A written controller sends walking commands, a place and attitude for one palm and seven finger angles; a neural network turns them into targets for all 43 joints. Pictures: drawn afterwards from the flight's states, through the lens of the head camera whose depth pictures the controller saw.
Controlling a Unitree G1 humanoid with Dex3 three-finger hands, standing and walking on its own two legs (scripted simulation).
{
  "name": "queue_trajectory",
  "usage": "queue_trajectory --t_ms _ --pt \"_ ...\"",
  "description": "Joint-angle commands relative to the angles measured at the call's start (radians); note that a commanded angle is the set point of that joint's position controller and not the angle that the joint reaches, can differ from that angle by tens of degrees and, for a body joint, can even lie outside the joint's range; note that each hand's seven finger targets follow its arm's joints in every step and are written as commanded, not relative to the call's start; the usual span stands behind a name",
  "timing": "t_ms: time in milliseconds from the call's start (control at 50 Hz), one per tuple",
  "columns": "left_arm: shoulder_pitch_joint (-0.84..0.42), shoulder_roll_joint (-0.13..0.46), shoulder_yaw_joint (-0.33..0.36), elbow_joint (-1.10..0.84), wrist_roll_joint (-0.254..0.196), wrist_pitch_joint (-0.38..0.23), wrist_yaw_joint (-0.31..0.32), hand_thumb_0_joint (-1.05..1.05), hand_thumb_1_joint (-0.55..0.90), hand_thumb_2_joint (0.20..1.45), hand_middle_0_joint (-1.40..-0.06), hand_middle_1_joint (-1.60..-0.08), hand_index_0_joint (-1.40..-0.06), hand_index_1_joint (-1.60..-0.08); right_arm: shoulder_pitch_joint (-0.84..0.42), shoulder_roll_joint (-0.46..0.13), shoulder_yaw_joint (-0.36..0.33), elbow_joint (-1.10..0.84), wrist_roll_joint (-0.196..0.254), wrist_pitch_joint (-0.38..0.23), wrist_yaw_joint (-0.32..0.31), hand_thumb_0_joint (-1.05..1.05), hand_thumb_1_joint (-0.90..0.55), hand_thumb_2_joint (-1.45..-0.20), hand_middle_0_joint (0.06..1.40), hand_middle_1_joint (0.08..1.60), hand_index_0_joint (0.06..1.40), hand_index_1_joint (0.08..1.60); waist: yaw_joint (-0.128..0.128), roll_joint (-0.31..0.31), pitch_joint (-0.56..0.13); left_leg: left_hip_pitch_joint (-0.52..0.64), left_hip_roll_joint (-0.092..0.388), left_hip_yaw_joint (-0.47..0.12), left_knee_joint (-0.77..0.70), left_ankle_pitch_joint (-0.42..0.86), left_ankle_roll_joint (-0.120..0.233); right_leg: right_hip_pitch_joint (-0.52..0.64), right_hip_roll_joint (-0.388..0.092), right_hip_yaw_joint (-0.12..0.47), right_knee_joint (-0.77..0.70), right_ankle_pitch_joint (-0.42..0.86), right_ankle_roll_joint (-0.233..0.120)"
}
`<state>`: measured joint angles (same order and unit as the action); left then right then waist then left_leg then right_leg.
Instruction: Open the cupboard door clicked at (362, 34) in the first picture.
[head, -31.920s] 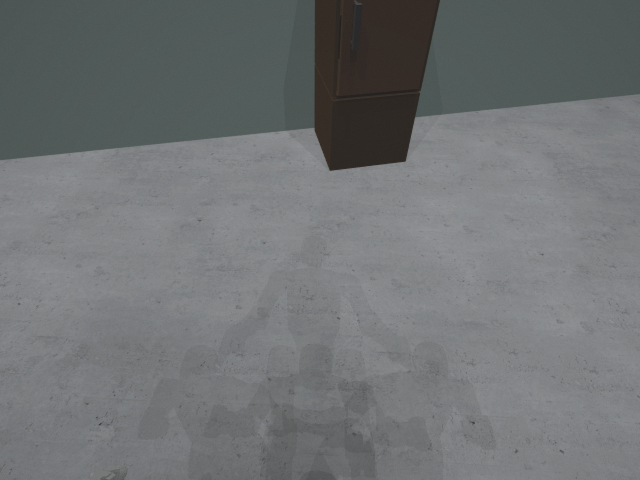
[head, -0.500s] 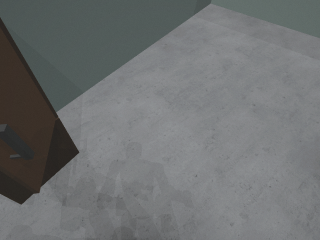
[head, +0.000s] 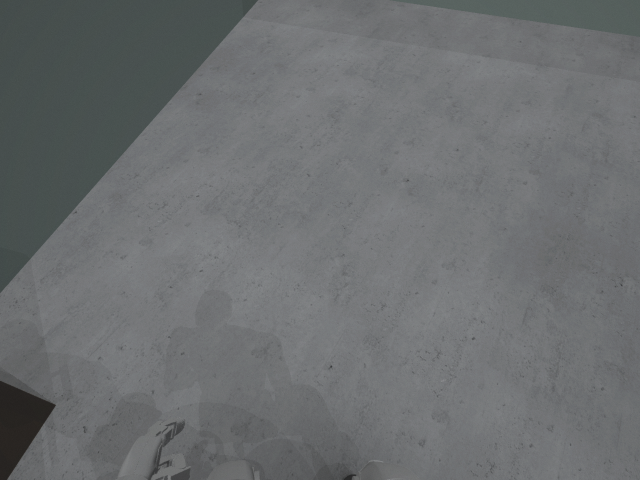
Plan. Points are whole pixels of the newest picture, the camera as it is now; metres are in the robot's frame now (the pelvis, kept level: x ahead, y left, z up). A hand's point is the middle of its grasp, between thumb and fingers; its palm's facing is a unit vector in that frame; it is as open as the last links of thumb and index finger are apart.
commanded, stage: walk to a spot facing it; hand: left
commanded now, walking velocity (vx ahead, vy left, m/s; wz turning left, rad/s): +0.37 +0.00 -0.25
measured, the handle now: out of the picture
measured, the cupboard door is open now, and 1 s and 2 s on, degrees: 44 44 44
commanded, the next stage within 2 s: turn to face it in 1.24 s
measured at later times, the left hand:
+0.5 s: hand (207, 353) +0.32 +0.18 -0.15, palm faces -0.16 -0.97 -0.18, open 7.4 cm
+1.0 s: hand (253, 264) +0.50 +0.12 -0.17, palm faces -0.20 -0.96 -0.17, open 7.4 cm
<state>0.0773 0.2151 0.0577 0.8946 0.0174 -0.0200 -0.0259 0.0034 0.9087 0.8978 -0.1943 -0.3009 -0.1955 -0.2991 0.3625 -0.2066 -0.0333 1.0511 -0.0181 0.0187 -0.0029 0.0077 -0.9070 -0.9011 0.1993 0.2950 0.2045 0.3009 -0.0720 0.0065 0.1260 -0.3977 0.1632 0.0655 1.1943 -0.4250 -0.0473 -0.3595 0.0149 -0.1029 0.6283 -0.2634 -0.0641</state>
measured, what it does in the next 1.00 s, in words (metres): walks ahead: left foot, then right foot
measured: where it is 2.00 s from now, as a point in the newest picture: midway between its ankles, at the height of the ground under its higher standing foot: (377, 293)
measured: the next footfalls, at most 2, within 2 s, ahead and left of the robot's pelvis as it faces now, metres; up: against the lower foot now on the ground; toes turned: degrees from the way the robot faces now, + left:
left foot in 0.26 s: +0.23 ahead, +0.14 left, +0.00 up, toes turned -1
right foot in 0.58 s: +0.35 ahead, -0.17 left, +0.00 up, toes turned -17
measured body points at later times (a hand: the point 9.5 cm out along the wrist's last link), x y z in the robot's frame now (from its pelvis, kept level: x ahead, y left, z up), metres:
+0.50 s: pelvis +0.21 +0.00 +0.02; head +0.25 +0.00 +0.47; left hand +0.32 +0.23 -0.13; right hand +0.18 -0.24 -0.13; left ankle +0.19 +0.14 -0.72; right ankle +0.25 -0.15 -0.69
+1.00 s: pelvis +0.44 -0.06 +0.01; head +0.47 -0.05 +0.46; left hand +0.51 +0.17 -0.15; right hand +0.43 -0.29 -0.13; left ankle +0.48 +0.06 -0.72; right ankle +0.35 -0.16 -0.65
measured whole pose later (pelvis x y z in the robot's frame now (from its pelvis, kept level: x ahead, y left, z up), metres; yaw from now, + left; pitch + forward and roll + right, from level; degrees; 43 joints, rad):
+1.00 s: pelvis +0.44 -0.06 +0.01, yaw -13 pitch +0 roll +0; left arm 0.26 0.21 0.07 1.09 0.03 -0.01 -0.03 0.01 0.92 0.90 -0.20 -0.30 -0.20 -0.30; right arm 0.27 -0.14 -0.04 1.00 -0.04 -0.08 -0.01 0.00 -0.92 -0.90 0.20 0.29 0.20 0.30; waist -0.02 -0.04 0.04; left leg -0.29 0.09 0.16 0.57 -0.28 -0.01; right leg -0.41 -0.05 -0.05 1.12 -0.38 -0.01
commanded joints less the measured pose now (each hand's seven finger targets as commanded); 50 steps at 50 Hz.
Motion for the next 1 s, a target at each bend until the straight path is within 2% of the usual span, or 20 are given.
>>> queue_trajectory --t_ms 0,120,180,200,240,260,300,380,460,520,540,560,580,620,680,820,840,860,880,980 --pt "0.077 0.146 0.041 -0.021 0.01 -0.022 0.021 0.0 0.9 0.9 -0.2 -0.3 -0.2 -0.3 0.006 -0.052 -0.029 -0.1 -0.015 -0.035 0.003 0.0 -0.9 -0.9 0.2 0.3 0.2 0.3 0.029 -0.115 -0.114 -0.089 0.004 -0.013 -0.134 0.104 -0.006 0.037 -0.248 0.309 -0.451 -0.148 -0.135" --pt "0.167 0.145 0.049 0.041 0.006 -0.038 0.008 0.0 0.9 0.9 -0.2 -0.3 -0.2 -0.3 -0.142 -0.037 -0.03 -0.16 -0.012 -0.06 0.02 0.0 -0.9 -0.9 0.2 0.3 0.2 0.3 0.077 -0.112 -0.086 -0.05 -0.062 0.009 -0.482 0.159 0.002 0.135 -0.218 0.317 -0.424 -0.088 -0.137" --pt "0.176 0.135 0.048 0.054 -0.003 -0.037 0.011 0.0 0.9 0.9 -0.2 -0.3 -0.2 -0.3 -0.102 -0.06 -0.036 -0.14 -0.011 -0.083 0.012 0.0 -0.9 -0.9 0.2 0.3 0.2 0.3 0.045 -0.064 -0.116 0.158 -0.095 0.031 -0.7 0.237 0.008 0.12 -0.179 0.281 -0.3 -0.028 -0.096" --pt "0.167 0.11 0.041 0.048 -0.005 -0.035 0.008 0.0 0.9 0.9 -0.2 -0.3 -0.2 -0.3 -0.03 -0.1 -0.042 -0.112 -0.013 -0.091 0.003 0.0 -0.9 -0.9 0.2 0.3 0.2 0.3 0.012 0.002 -0.138 0.331 -0.061 -0.019 -0.753 0.198 0.03 0.005 -0.13 0.241 -0.171 -0.018 -0.063" --pt "0.139 0.044 0.018 -0.002 -0.008 -0.045 -0.004 0.0 0.9 0.9 -0.2 -0.3 -0.2 -0.3 0.192 -0.264 -0.078 -0.072 -0.035 -0.086 -0.014 0.0 -0.9 -0.9 0.2 0.3 0.2 0.3 -0.079 0.272 -0.209 0.576 0.347 -0.565 -0.963 -0.055 0.238 -0.345 0.031 0.059 0.39 -0.293 0.026" --pt "0.073 0.075 0.02 -0.018 0.002 -0.048 -0.004 0.0 0.9 0.9 -0.2 -0.3 -0.2 -0.3 0.168 -0.239 -0.071 -0.083 -0.028 -0.078 -0.015 0.0 -0.9 -0.9 0.2 0.3 0.2 0.3 -0.072 0.175 -0.136 0.501 0.361 -0.573 -0.969 -0.049 0.273 -0.409 -0.053 0.131 0.511 -0.262 0.021" --pt "0.029 0.069 0.027 -0.002 0.008 -0.047 -0.009 0.0 0.9 0.9 -0.2 -0.3 -0.2 -0.3 0.092 -0.152 -0.05 -0.09 -0.027 -0.091 -0.017 0.0 -0.9 -0.9 0.2 0.3 0.2 0.3 -0.031 0.154 -0.072 0.382 0.282 -0.417 -0.978 0.146 0.232 -0.42 -0.109 0.152 0.596 -0.133 0.037" --pt "0.053 0.019 0.008 0.021 0.007 -0.019 -0.026 0.0 0.9 0.9 -0.2 -0.3 -0.2 -0.3 0.018 -0.136 -0.039 -0.075 -0.02 -0.102 -0.017 0.0 -0.9 -0.9 0.2 0.3 0.2 0.3 0.034 0.144 -0.1 0.295 0.156 -0.061 -0.958 0.395 0.158 -0.194 -0.121 0.066 0.241 -0.06 0.056" --pt "0.047 0.022 0.008 0.038 0.01 -0.014 -0.031 0.0 0.9 0.9 -0.2 -0.3 -0.2 -0.3 0.014 -0.146 -0.044 -0.05 -0.02 -0.085 -0.007 0.0 -0.9 -0.9 0.2 0.3 0.2 0.3 0.045 0.118 -0.062 0.194 0.131 -0.006 -0.946 0.247 0.14 0.004 -0.063 -0.033 0.042 0.022 0.052" --pt "0.186 0.077 0.029 0.089 0.013 -0.015 -0.025 0.0 0.9 0.9 -0.2 -0.3 -0.2 -0.3 -0.014 -0.138 -0.033 -0.042 -0.013 -0.075 -0.005 0.0 -0.9 -0.9 0.2 0.3 0.2 0.3 0.131 0.052 -0.09 0.084 0.065 0.052 -0.752 0.228 0.094 0.283 -0.028 -0.036 -0.069 0.037 0.026" --pt "0.321 0.145 0.049 0.126 0.016 -0.025 -0.016 0.0 0.9 0.9 -0.2 -0.3 -0.2 -0.3 -0.035 -0.109 -0.025 -0.052 -0.002 -0.078 0.002 0.0 -0.9 -0.9 0.2 0.3 0.2 0.3 0.199 -0.091 -0.149 -0.058 -0.009 0.14 -0.502 0.213 0.056 0.479 -0.151 0.143 -0.147 -0.113 -0.037" --pt "0.456 0.256 0.077 0.158 0.011 -0.03 0.0 0.0 0.9 0.9 -0.2 -0.3 -0.2 -0.3 -0.066 -0.052 -0.015 -0.094 0.011 -0.079 0.01 0.0 -0.9 -0.9 0.2 0.3 0.2 0.3 0.247 -0.359 -0.199 -0.266 -0.122 0.165 -0.199 -0.129 0.027 0.598 -0.404 0.555 -0.354 -0.26 -0.152" --pt "0.443 0.266 0.073 0.155 -0.003 -0.024 0.01 0.0 0.9 0.9 -0.2 -0.3 -0.2 -0.3 -0.143 -0.079 -0.022 -0.117 0.005 -0.08 0.008 0.0 -0.9 -0.9 0.2 0.3 0.2 0.3 0.25 -0.277 -0.151 -0.347 -0.077 0.027 -0.03 -0.202 0.038 0.53 -0.463 0.672 -0.449 -0.305 -0.207" --pt "0.28 0.173 0.048 0.112 0.002 -0.024 0.028 0.0 0.9 0.9 -0.2 -0.3 -0.2 -0.3 -0.161 -0.088 -0.034 -0.1 0.0 -0.08 0.005 0.0 -0.9 -0.9 0.2 0.3 0.2 0.3 0.157 -0.223 -0.074 -0.329 0.01 -0.063 -0.015 -0.052 0.033 0.339 -0.412 0.494 -0.434 -0.227 -0.173" --pt "0.177 0.114 0.034 0.09 0.01 -0.04 0.028 0.0 0.9 0.9 -0.2 -0.3 -0.2 -0.3 -0.078 -0.026 -0.027 -0.047 -0.009 -0.056 0.015 0.0 -0.9 -0.9 0.2 0.3 0.2 0.3 0.07 -0.139 -0.078 -0.106 0.016 -0.02 -0.23 0.026 0.018 0.131 -0.332 0.261 -0.447 -0.076 -0.127" --pt "0.172 0.113 0.037 0.119 -0.003 -0.041 0.011 0.0 0.9 0.9 -0.2 -0.3 -0.2 -0.3 0.035 -0.045 -0.033 -0.02 -0.015 -0.082 0.022 0.0 -0.9 -0.9 0.2 0.3 0.2 0.3 0.004 -0.017 -0.086 0.256 -0.076 0.091 -0.701 0.224 0.018 0.042 -0.192 0.111 -0.259 -0.121 -0.052" --pt "0.168 0.074 0.029 0.104 -0.003 -0.039 0.006 0.0 0.9 0.9 -0.2 -0.3 -0.2 -0.3 0.131 -0.115 -0.049 0.006 -0.02 -0.088 0.013 0.0 -0.9 -0.9 0.2 0.3 0.2 0.3 -0.038 0.134 -0.125 0.385 0.021 -0.073 -0.777 0.103 0.065 -0.064 -0.123 0.059 -0.046 -0.113 -0.013" --pt "0.159 0.011 0.013 0.074 -0.005 -0.039 0.003 0.0 0.9 0.9 -0.2 -0.3 -0.2 -0.3 0.255 -0.215 -0.076 0.024 -0.032 -0.091 0.001 0.0 -0.9 -0.9 0.2 0.3 0.2 0.3 -0.078 0.333 -0.163 0.501 0.251 -0.413 -0.914 -0.024 0.169 -0.256 -0.018 -0.035 0.28 -0.224 0.036" --pt "0.086 0.031 0.013 0.032 0.0 -0.048 0.001 0.0 0.9 0.9 -0.2 -0.3 -0.2 -0.3 0.288 -0.23 -0.076 0.02 -0.031 -0.083 -0.01 0.0 -0.9 -0.9 0.2 0.3 0.2 0.3 -0.092 0.252 -0.148 0.505 0.341 -0.562 -0.981 -0.058 0.252 -0.359 -0.03 0.054 0.476 -0.289 0.029" --pt "0.05 0.012 0.012 0.065 0.011 -0.027 -0.017 0.0 0.9 0.9 -0.2 -0.3 -0.2 -0.3 0.095 -0.099 -0.039 -0.013 -0.021 -0.112 -0.023 0.0 -0.9 -0.9 0.2 0.3 0.2 0.3 0.026 0.119 -0.073 0.341 0.205 -0.151 -0.971 0.364 0.168 -0.327 -0.15 0.09 0.448 -0.053 0.063"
